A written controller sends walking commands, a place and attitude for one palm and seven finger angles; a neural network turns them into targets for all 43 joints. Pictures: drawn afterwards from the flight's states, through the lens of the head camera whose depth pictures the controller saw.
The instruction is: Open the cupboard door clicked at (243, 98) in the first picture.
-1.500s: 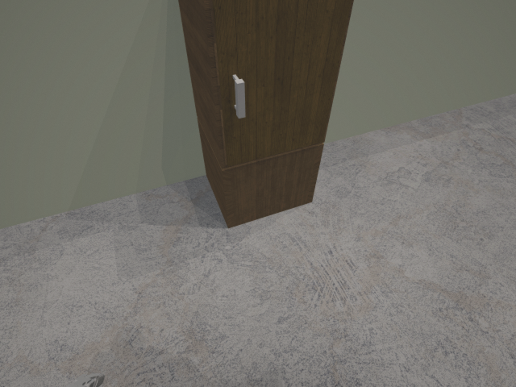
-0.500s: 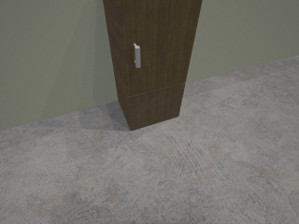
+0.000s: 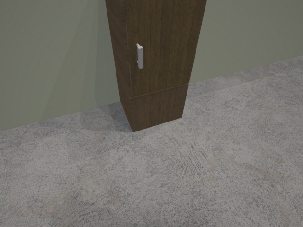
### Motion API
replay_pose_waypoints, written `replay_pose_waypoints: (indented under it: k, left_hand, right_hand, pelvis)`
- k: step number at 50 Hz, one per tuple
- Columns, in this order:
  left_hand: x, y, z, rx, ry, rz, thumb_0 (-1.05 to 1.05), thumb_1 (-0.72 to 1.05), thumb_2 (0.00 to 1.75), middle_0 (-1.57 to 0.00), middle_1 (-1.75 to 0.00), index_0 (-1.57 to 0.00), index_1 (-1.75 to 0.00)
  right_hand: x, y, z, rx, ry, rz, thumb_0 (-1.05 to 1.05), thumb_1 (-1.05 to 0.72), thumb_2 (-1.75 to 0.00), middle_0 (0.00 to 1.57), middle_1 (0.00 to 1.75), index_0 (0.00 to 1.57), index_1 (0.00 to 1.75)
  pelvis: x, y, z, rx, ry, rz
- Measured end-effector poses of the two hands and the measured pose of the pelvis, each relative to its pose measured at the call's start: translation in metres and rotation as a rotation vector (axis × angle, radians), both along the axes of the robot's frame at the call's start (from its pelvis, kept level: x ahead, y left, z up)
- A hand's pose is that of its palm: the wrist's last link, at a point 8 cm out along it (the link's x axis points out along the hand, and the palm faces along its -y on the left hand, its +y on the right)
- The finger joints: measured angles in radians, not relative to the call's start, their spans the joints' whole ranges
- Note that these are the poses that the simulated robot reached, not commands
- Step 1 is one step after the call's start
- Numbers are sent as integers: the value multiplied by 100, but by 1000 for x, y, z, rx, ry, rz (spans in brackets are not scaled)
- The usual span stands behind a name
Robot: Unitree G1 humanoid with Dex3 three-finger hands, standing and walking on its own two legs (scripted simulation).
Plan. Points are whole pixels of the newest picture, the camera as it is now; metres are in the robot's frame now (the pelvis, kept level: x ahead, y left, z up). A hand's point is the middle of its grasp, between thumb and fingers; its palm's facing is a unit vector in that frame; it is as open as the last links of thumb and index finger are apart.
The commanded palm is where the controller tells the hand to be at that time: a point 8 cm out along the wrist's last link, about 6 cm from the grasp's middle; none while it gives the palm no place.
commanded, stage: walk to a spot facing it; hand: left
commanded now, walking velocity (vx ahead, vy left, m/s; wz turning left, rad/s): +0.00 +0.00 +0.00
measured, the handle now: (139, 55) +0.94 +0.12 -0.05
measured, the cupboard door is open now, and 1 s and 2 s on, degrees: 0 0 0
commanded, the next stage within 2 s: none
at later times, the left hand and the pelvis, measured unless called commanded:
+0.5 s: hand out of the picture +0.05 +0.18 -0.18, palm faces -0.12 -0.96 -0.26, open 7.4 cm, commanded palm none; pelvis -0.03 -0.02 -0.03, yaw -10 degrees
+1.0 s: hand out of the picture +0.12 +0.21 -0.17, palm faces -0.39 -0.89 -0.23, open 7.4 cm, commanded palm none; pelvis -0.05 +0.04 +0.00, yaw -28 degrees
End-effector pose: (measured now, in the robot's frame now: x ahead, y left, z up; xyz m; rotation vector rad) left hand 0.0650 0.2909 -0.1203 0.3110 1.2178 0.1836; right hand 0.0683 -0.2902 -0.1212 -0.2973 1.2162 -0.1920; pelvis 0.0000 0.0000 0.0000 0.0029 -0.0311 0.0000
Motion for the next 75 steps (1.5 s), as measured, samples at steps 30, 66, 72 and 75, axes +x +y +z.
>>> replay_pose_waypoints:
  k: [30, 66, 72, 75]
  left_hand:
    - [-19, -74, -24, -91, 77, -121, 0, 91, 89, -20, -30, -20, -30]
    - [130, -195, -16, -177, -111, -734, 0, 91, 89, -20, -30, -20, -30]
    - [121, -199, -21, -146, 23, -766, 0, 91, 89, -20, -30, -20, -30]
    - [124, -194, -28, -135, 95, -762, 0, 91, 89, -20, -30, -20, -30]
  right_hand:
    - [-70, 14, -32, 101, -23, -245, 1, -91, -90, 20, 30, 20, 30]
    - [-316, 91, -32, 128, 172, -840, 1, -90, -90, 20, 30, 20, 30]
    - [-270, 50, -15, 81, 26, -877, 1, -91, -90, 20, 30, 20, 29]
    - [-233, 30, -9, 57, -47, -873, 1, -91, -90, 20, 30, 20, 29]
  pelvis:
    - [-34, -13, -17, 26, 34, -220]
    - [-51, -16, -21, -22, 35, -711]
    - [-24, -37, -9, -7, 31, -781]
    - [-3, -46, -9, -11, 35, -812]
